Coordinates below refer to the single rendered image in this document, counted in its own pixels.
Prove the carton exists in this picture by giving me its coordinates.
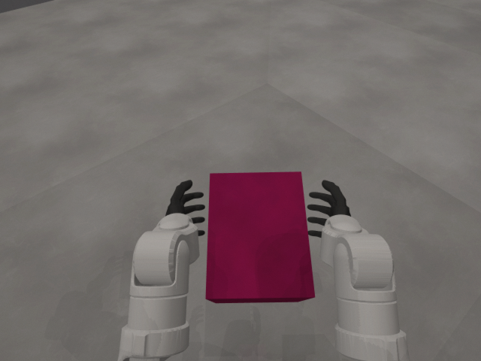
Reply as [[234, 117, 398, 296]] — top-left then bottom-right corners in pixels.
[[206, 171, 315, 303]]

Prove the robot right hand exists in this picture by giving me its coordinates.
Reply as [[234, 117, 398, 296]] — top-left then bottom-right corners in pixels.
[[307, 180, 351, 238]]

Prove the left robot forearm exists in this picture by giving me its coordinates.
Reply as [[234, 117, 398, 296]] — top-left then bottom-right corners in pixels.
[[117, 213, 200, 361]]

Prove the right robot forearm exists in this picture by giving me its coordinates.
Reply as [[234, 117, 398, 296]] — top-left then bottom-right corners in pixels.
[[319, 214, 410, 361]]

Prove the robot left hand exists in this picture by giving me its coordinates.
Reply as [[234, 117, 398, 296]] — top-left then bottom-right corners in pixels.
[[165, 180, 205, 236]]

